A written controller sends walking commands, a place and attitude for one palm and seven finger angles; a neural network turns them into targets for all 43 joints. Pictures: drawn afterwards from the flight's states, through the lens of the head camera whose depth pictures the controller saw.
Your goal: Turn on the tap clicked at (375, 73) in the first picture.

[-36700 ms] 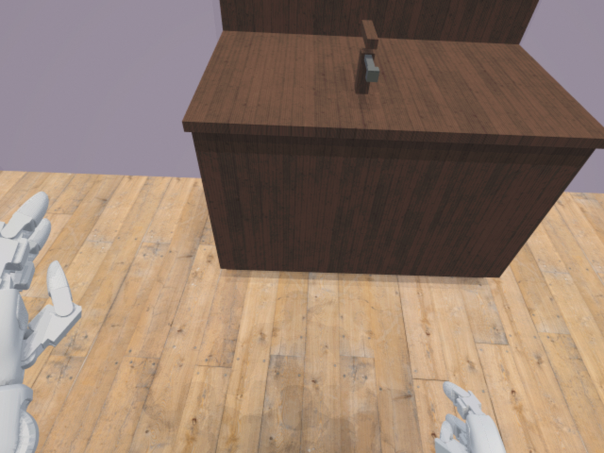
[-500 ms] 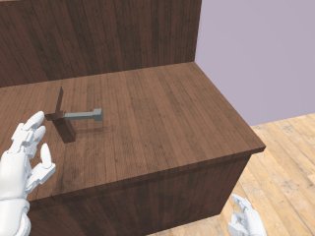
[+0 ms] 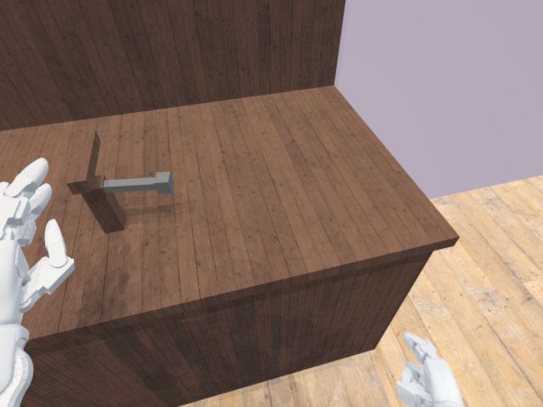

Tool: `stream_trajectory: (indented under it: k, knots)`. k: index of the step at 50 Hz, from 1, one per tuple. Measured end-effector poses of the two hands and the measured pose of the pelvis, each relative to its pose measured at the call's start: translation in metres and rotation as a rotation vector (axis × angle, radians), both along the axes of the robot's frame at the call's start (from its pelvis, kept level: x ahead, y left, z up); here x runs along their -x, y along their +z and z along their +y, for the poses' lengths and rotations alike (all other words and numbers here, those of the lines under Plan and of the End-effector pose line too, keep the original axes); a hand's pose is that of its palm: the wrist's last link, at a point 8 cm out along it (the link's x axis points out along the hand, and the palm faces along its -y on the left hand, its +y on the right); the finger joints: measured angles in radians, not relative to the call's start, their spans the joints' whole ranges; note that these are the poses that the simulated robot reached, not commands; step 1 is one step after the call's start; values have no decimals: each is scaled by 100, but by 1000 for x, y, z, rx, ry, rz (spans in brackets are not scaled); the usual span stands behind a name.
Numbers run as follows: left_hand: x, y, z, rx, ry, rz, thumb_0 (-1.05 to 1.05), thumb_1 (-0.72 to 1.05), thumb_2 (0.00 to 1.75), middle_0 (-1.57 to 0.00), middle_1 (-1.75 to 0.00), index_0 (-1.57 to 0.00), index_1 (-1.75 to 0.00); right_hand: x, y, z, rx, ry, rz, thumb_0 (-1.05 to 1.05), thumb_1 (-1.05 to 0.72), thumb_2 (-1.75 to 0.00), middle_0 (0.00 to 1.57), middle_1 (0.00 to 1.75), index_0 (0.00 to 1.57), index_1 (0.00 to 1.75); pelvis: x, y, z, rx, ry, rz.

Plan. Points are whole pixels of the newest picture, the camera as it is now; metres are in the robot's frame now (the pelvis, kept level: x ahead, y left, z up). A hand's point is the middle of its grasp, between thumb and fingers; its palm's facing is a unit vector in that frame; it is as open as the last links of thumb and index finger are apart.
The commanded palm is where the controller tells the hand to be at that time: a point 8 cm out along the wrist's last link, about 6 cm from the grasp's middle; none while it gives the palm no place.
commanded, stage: step back with the hand held close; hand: left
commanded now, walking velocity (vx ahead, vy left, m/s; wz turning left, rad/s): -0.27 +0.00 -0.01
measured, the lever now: (164, 183) +0.45 +0.24 +0.08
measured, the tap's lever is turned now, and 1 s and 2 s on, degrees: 80 80 80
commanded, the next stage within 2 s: stop stepping back and stand still in 1.06 s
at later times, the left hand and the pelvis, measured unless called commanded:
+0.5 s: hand (11, 326) +0.15 +0.28 +0.16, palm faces +0.40 -0.81 -0.43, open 7.4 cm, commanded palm +0.10 +0.32 +0.18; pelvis -0.05 +0.03 -0.01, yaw +2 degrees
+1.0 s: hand out of the picture +0.06 +0.27 +0.17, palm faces +0.39 -0.82 -0.42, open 7.4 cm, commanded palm +0.01 +0.31 +0.18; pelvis -0.14 +0.03 -0.01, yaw +1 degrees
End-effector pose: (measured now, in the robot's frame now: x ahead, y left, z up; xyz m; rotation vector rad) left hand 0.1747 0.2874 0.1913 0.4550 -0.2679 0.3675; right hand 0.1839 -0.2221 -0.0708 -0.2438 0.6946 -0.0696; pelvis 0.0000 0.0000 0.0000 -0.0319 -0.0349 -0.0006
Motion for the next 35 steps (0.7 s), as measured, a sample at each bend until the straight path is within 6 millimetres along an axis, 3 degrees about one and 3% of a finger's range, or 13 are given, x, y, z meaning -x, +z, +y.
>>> stream_trajectory:
  k: [9,19,26,35]
  knots:
    - [25,-27,-1,25,-57,128,1,89,90,-21,-30,-21,-30,27,-4,2,23,-61,15,1,-90,-90,20,30,20,30,21,-4,15,9,-7,40]
    - [50,-13,30,-31,-2,18,2,89,90,-21,-30,-21,-30,58,-7,23,56,-37,34,1,-90,-90,20,30,21,30,43,-9,31,13,11,53]
    - [69,-15,30,-47,25,55,1,89,90,-21,-30,-21,-30,69,-13,37,14,2,43,1,-90,-90,20,30,21,30,55,-7,30,14,31,60]
    - [87,-22,34,48,0,-42,2,89,90,-21,-30,-22,-30,79,-3,33,74,2,59,1,-90,-90,21,30,21,30,68,-12,35,2,72,74]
